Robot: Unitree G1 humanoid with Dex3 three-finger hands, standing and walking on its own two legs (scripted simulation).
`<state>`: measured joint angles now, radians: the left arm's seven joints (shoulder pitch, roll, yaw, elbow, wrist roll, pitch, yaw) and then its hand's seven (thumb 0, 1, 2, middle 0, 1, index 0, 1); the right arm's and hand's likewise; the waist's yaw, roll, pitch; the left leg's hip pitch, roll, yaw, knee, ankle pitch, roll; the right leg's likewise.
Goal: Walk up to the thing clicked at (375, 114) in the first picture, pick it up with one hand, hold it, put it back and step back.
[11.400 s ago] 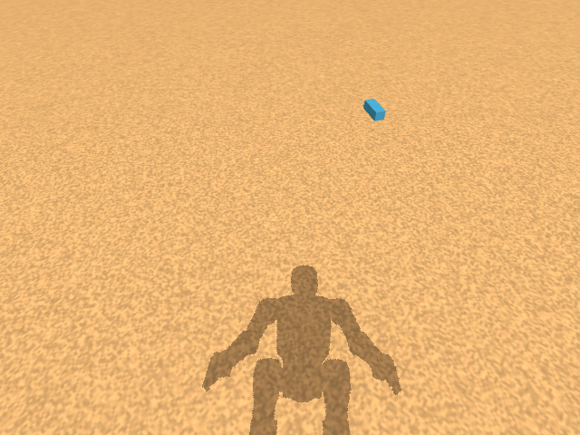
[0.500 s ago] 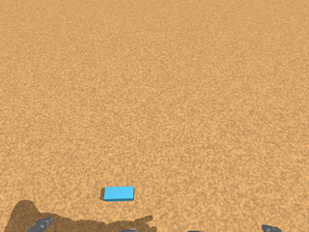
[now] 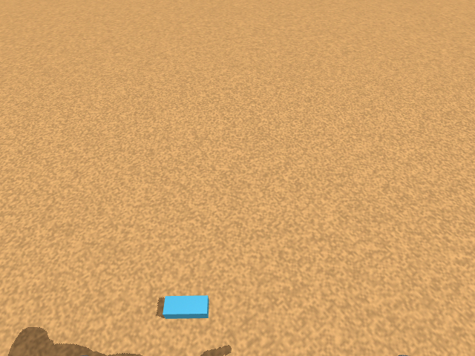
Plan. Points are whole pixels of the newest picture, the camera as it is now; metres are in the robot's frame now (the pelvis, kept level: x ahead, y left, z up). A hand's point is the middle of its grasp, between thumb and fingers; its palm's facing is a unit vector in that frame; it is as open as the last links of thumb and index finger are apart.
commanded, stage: walk up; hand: left
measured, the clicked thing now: (186, 307) +0.42 +0.22 -0.73
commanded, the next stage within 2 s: stand in 0.96 s
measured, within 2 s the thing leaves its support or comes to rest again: neither
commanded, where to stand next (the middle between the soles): +0.04 -0.01 m, yaw +0 degrees
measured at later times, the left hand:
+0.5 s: hand out of the picture +0.09 +0.26 -0.14, palm faces +0.01 -0.93 -0.37, open 7.4 cm
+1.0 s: hand out of the picture +0.09 +0.26 -0.14, palm faces +0.04 -0.93 -0.37, open 7.4 cm
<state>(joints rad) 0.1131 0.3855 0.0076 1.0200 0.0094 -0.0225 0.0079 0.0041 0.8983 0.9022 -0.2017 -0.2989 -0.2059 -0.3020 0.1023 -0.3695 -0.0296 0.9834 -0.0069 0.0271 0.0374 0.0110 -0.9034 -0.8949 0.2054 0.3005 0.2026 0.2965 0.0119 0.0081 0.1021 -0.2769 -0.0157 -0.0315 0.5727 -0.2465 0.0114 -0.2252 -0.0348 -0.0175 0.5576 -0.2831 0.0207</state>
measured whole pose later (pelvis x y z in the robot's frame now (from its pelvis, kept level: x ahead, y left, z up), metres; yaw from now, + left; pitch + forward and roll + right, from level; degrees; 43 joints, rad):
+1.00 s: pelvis +0.01 -0.01 +0.01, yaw +2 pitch -2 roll +0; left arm 0.08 0.37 0.02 1.11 0.01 -0.02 0.00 0.00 0.90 0.90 -0.20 -0.30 -0.20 -0.30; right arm 0.08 -0.36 -0.02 1.08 -0.01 0.02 0.03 0.01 -0.90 -0.90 0.20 0.30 0.20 0.30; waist 0.01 0.01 0.07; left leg -0.21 -0.02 -0.07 0.42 -0.17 0.00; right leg -0.14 -0.04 -0.06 0.40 -0.22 0.02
